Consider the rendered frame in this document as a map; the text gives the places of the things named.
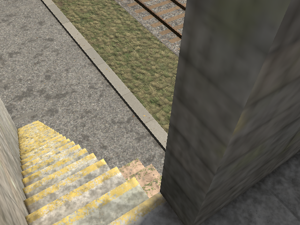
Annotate stairs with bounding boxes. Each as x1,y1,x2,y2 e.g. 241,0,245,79
17,120,149,225

